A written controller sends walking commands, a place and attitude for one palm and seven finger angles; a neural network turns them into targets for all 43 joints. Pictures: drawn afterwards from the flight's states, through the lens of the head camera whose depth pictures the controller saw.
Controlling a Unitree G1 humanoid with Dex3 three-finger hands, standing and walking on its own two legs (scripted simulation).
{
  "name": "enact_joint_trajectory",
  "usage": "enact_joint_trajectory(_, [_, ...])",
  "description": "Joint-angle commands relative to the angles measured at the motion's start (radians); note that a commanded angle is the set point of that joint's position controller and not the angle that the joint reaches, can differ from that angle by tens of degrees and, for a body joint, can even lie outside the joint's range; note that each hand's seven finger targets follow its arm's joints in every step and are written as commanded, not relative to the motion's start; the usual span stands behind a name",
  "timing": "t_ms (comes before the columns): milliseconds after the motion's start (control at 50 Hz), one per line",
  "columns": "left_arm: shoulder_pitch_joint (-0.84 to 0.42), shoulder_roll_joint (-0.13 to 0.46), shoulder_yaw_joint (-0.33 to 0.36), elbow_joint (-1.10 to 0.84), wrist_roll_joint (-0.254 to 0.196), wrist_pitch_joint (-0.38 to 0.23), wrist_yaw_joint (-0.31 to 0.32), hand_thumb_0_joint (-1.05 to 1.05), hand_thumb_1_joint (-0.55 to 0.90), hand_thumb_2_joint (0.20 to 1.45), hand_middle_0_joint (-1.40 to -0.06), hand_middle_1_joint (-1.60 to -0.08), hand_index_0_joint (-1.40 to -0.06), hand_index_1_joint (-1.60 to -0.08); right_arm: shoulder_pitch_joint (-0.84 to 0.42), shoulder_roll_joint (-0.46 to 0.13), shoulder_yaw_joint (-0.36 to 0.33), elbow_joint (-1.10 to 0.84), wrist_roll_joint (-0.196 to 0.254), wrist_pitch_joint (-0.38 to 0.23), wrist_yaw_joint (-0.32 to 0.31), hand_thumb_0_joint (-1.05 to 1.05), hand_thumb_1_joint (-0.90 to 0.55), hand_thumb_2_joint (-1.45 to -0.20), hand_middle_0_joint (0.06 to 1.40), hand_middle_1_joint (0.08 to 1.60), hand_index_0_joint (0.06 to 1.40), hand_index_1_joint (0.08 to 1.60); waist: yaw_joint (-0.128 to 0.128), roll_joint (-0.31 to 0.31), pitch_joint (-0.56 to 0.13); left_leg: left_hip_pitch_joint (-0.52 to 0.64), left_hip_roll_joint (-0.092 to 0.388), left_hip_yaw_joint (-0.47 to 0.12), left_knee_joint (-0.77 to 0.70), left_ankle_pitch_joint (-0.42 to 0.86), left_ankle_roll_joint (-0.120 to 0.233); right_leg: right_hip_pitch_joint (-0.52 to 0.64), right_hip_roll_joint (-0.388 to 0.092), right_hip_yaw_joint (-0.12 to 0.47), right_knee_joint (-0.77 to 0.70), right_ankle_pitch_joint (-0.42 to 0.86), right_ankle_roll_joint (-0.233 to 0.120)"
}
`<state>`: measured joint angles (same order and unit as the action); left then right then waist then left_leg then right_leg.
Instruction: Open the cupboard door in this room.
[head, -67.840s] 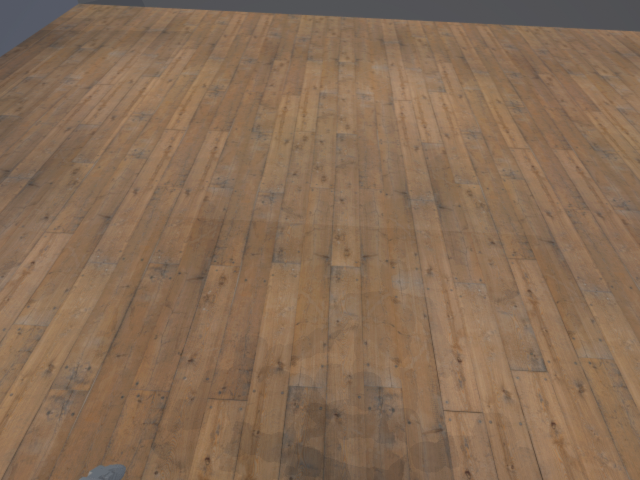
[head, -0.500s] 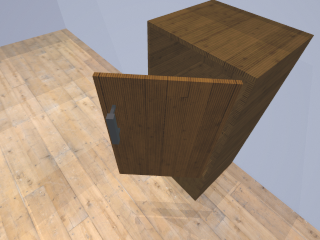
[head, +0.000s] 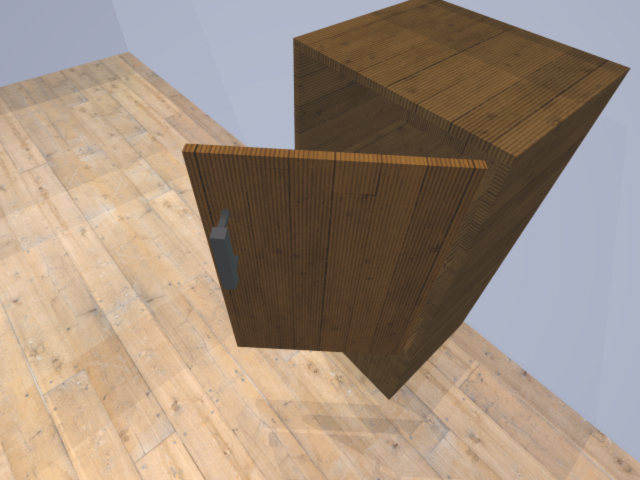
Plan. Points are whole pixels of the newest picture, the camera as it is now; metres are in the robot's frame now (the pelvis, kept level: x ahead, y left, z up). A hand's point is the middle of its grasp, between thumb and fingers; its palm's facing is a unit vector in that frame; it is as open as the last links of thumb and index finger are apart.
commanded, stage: shuffle to correct the standing spot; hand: left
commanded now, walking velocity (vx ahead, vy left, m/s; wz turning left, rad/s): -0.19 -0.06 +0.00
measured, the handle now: (227, 250) +0.44 +0.18 -0.02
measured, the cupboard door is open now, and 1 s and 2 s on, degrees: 46 46 46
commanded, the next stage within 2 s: come to a stop and stand still in 0.42 s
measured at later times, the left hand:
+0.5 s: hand out of the picture -0.01 +0.14 -0.18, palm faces +0.02 -0.97 -0.25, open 7.4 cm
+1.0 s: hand out of the picture -0.11 +0.14 -0.18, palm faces +0.08 -0.98 -0.16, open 7.4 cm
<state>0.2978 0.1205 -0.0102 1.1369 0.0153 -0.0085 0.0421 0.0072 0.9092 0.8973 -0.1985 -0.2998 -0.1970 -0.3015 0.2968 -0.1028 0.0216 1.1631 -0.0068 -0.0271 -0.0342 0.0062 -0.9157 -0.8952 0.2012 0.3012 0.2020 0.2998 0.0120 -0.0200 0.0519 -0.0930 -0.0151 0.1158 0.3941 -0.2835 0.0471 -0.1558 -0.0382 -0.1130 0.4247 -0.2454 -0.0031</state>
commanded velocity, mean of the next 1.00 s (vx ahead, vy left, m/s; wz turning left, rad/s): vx -0.02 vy -0.02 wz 0.00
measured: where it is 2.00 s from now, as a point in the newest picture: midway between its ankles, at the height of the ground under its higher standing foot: outside the picture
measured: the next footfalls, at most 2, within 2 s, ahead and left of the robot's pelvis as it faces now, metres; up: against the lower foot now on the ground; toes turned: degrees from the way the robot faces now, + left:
left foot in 0.80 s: -0.09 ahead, +0.04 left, +0.00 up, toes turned +4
right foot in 1.24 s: -0.04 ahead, -0.17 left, +0.00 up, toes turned -3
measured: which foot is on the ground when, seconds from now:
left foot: down 0.00-0.44, up 0.46-0.78, down 0.80-1.00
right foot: down 0.00-0.86, up 0.88-1.00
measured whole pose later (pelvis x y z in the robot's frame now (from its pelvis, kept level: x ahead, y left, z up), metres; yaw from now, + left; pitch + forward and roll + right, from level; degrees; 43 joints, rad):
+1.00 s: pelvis -0.13 -0.04 +0.00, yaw +2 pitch -1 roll -1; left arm 0.29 0.18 0.06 1.01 0.03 0.05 0.00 0.01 0.91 0.90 -0.20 -0.30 -0.20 -0.30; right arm 0.43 -0.12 0.01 1.09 -0.03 0.00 -0.02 0.00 -0.93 -0.90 0.20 0.30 0.20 0.30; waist -0.01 -0.04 0.01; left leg -0.07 -0.02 0.00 0.38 -0.28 0.05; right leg -0.45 0.02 -0.02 1.00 -0.39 -0.03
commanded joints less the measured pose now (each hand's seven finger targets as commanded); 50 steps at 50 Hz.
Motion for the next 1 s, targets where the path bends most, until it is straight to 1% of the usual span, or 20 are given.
enact_joint_trajectory(0, [0.077,0.076,0.013,-0.027,-0.004,-0.012,0.005,0.0,0.9,0.9,-0.2,-0.3,-0.2,-0.3,0.077,-0.088,-0.022,-0.021,-0.002,-0.013,-0.01,0.0,-0.9,-0.9,0.2,0.3,0.2,0.3,-0.004,0.027,0.029,-0.064,0.133,-0.127,-0.08,0.286,-0.001,0.008,-0.092,0.104,-0.035,0.222,-0.035])
enact_joint_trajectory(160, [0.056,0.091,0.044,-0.086,0.001,0.018,0.007,0.0,0.9,0.9,-0.2,-0.3,-0.2,-0.3,0.049,-0.119,-0.056,-0.07,-0.002,0.005,-0.024,0.0,-0.9,-0.9,0.2,0.3,0.2,0.3,-0.007,0.057,-0.014,-0.022,0.189,-0.138,-0.012,0.543,0.021,-0.073,-0.072,0.099,0.09,0.249,-0.023])
enact_joint_trajectory(320, [0.045,0.075,0.076,-0.168,0.011,0.061,-0.001,0.0,0.9,0.9,-0.2,-0.3,-0.2,-0.3,-0.049,-0.19,-0.098,-0.154,-0.024,0.034,-0.027,0.0,-0.9,-0.9,0.2,0.3,0.2,0.3,0.01,0.149,-0.001,-0.159,0.352,-0.245,0.012,0.587,0.158,-0.167,-0.007,0.103,0.361,-0.184,-0.022])
enact_joint_trajectory(360, [0.069,0.078,0.078,-0.174,0.015,0.055,-0.006,0.0,0.9,0.9,-0.2,-0.3,-0.2,-0.3,-0.075,-0.201,-0.104,-0.171,-0.024,0.04,-0.025,0.0,-0.9,-0.9,0.2,0.3,0.2,0.3,0.027,0.1,-0.032,-0.175,0.312,-0.211,0.094,0.548,0.116,-0.103,-0.011,0.103,0.222,-0.036,-0.02])
enact_joint_trajectory(380, [0.08,0.099,0.081,-0.18,0.018,0.049,-0.007,0.0,0.9,0.9,-0.2,-0.3,-0.2,-0.3,-0.079,-0.197,-0.11,-0.181,-0.02,0.044,-0.023,0.0,-0.9,-0.9,0.2,0.3,0.2,0.3,0.028,0.037,-0.055,-0.187,0.246,-0.165,0.174,0.435,0.067,-0.073,-0.044,0.142,0.128,0.207,-0.026])
enact_joint_trajectory(400, [0.066,0.15,0.083,-0.19,0.025,0.041,-0.005,0.0,0.9,0.9,-0.2,-0.3,-0.2,-0.3,-0.057,-0.162,-0.112,-0.189,-0.01,0.048,-0.019,0.0,-0.9,-0.9,0.2,0.3,0.2,0.3,0.008,-0.117,-0.073,-0.228,0.122,-0.077,0.311,0.215,0.002,-0.068,-0.158,0.276,0.072,0.451,-0.073])
enact_joint_trajectory(420, [0.063,0.202,0.089,-0.197,0.024,0.034,-0.004,0.0,0.9,0.9,-0.2,-0.3,-0.2,-0.3,-0.052,-0.104,-0.104,-0.2,-0.005,0.057,-0.013,0.0,-0.9,-0.9,0.2,0.3,0.2,0.3,0.015,-0.279,-0.082,-0.313,-0.014,-0.015,0.501,-0.222,-0.045,-0.052,-0.307,0.406,-0.008,0.632,-0.171])
enact_joint_trajectory(440, [0.072,0.201,0.087,-0.206,0.018,0.032,-0.001,0.0,0.9,0.9,-0.2,-0.3,-0.2,-0.3,-0.081,-0.101,-0.103,-0.206,-0.007,0.075,-0.017,0.0,-0.9,-0.9,0.2,0.3,0.2,0.3,0.04,-0.283,-0.111,-0.309,-0.023,-0.108,0.683,-0.376,-0.044,-0.104,-0.341,0.444,-0.048,0.652,-0.236])
enact_joint_trajectory(460, [0.025,0.194,0.081,-0.216,0.018,0.034,0.003,0.0,0.9,0.9,-0.2,-0.3,-0.2,-0.3,-0.1,-0.109,-0.107,-0.204,-0.008,0.081,-0.013,0.0,-0.9,-0.9,0.2,0.3,0.2,0.3,0.02,-0.185,-0.078,-0.352,-0.025,-0.153,0.807,-0.334,-0.048,-0.119,-0.304,0.41,-0.028,0.628,-0.261])
enact_joint_trajectory(500, [-0.019,0.186,0.078,-0.238,0.015,0.022,0.006,0.0,0.9,0.9,-0.2,-0.3,-0.2,-0.3,-0.103,-0.113,-0.108,-0.199,-0.007,0.08,-0.001,0.0,-0.9,-0.9,0.2,0.3,0.2,0.3,-0.005,-0.072,-0.074,-0.399,-0.016,-0.161,0.904,-0.229,-0.068,-0.096,-0.249,0.325,0.003,0.64,-0.239])
enact_joint_trajectory(560, [-0.021,0.183,0.076,-0.253,0.015,0.006,0.012,0.0,0.9,0.9,-0.2,-0.3,-0.2,-0.3,-0.072,-0.111,-0.098,-0.189,-0.011,0.076,0.01,0.0,-0.9,-0.9,0.2,0.3,0.2,0.3,-0.007,-0.063,-0.123,-0.362,0.0,-0.149,0.77,-0.159,-0.084,-0.037,-0.213,0.303,-0.033,0.431,-0.199])
enact_joint_trajectory(660, [0.025,0.214,0.08,-0.231,0.022,0.003,0.003,0.0,0.9,0.9,-0.2,-0.3,-0.2,-0.3,-0.081,-0.105,-0.073,-0.201,-0.01,0.059,0.027,0.0,-0.9,-0.9,0.2,0.3,0.2,0.3,0.046,-0.1,-0.078,-0.238,0.005,-0.09,0.322,-0.195,-0.06,-0.026,-0.21,0.409,-0.174,-0.065,-0.193])
enact_joint_trajectory(700, [0.017,0.221,0.084,-0.219,0.019,0.006,0.0,0.0,0.9,0.9,-0.2,-0.3,-0.2,-0.3,-0.021,-0.105,-0.065,-0.178,-0.014,0.05,0.029,0.0,-0.9,-0.9,0.2,0.3,0.2,0.3,0.032,-0.109,-0.073,-0.162,-0.001,-0.076,0.192,-0.161,-0.043,-0.052,-0.186,0.403,-0.214,-0.19,-0.172])
enact_joint_trajectory(780, [-0.053,0.185,0.079,-0.212,0.013,0.019,0.0,0.0,0.9,0.9,-0.2,-0.3,-0.2,-0.3,0.179,-0.098,-0.05,-0.093,-0.021,0.037,0.023,0.0,-0.9,-0.9,0.2,0.3,0.2,0.3,-0.037,-0.049,-0.019,0.088,0.017,-0.056,-0.102,-0.093,0.01,-0.25,-0.079,0.268,-0.18,-0.367,-0.053])
enact_joint_trajectory(800, [-0.064,0.159,0.071,-0.216,0.01,0.022,-0.003,0.0,0.9,0.9,-0.2,-0.3,-0.2,-0.3,0.217,-0.108,-0.048,-0.08,-0.028,0.036,0.022,0.0,-0.9,-0.9,0.2,0.3,0.2,0.3,-0.047,0.016,0.002,0.05,0.062,-0.086,-0.158,-0.135,0.028,-0.256,-0.027,0.206,-0.084,-0.341,-0.031])
enact_joint_trajectory(820, [-0.068,0.13,0.064,-0.211,0.006,0.029,-0.01,0.0,0.9,0.9,-0.2,-0.3,-0.2,-0.3,0.172,-0.121,-0.054,-0.082,-0.032,0.03,0.019,0.0,-0.9,-0.9,0.2,0.3,0.2,0.3,-0.042,0.265,0.047,-0.042,0.167,-0.288,-0.245,-0.324,0.071,-0.27,0.038,0.112,0.088,-0.256,-0.005])
enact_joint_trajectory(840, [-0.084,0.12,0.062,-0.221,0.01,0.026,-0.012,0.0,0.9,0.9,-0.2,-0.3,-0.2,-0.3,0.134,-0.138,-0.051,-0.112,-0.029,0.026,0.011,0.0,-0.9,-0.9,0.2,0.3,0.2,0.3,-0.048,0.339,0.14,-0.134,0.274,-0.418,-0.291,-0.331,0.133,-0.316,0.067,0.061,0.267,-0.19,-0.014])
enact_joint_trajectory(880, [-0.088,0.108,0.073,-0.223,0.013,0.023,-0.028,0.0,0.9,0.9,-0.2,-0.3,-0.2,-0.3,0.082,-0.156,-0.046,-0.135,-0.029,0.019,0.003,0.0,-0.9,-0.9,0.2,0.3,0.2,0.3,-0.025,0.159,0.178,-0.221,0.286,-0.428,-0.283,-0.229,0.171,-0.341,0.061,0.107,0.54,-0.188,-0.029])
enact_joint_trajectory(900, [-0.075,0.095,0.075,-0.22,0.014,0.021,-0.034,0.0,0.9,0.9,-0.2,-0.3,-0.2,-0.3,0.074,-0.166,-0.044,-0.141,-0.028,0.012,0.001,0.0,-0.9,-0.9,0.2,0.3,0.2,0.3,-0.015,0.127,0.167,-0.197,0.276,-0.411,-0.266,-0.199,0.168,-0.378,0.055,0.109,0.628,-0.181,-0.029])
enact_joint_trajectory(980, [-0.109,0.088,0.074,-0.228,0.013,0.011,-0.045,0.0,0.9,0.9,-0.2,-0.3,-0.2,-0.3,0.191,-0.15,-0.036,-0.111,-0.029,-0.017,-0.011,0.0,-0.9,-0.9,0.2,0.3,0.2,0.3,-0.047,0.123,0.121,-0.015,0.271,-0.382,-0.217,0.038,0.165,-0.512,0.014,0.106,0.7,-0.148,-0.02])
